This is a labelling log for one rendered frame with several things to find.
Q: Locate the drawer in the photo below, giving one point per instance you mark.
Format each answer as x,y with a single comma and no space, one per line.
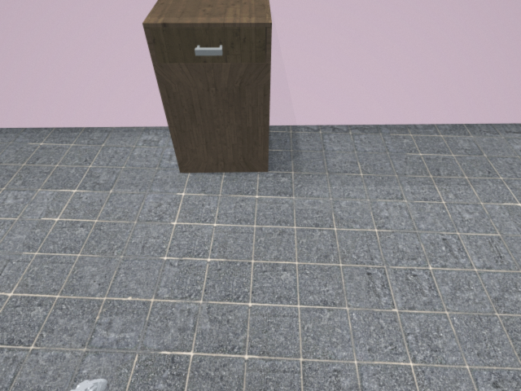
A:
176,45

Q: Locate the cabinet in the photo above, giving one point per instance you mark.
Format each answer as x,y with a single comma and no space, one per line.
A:
217,113

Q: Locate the handle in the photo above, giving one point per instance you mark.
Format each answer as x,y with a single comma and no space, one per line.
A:
208,50

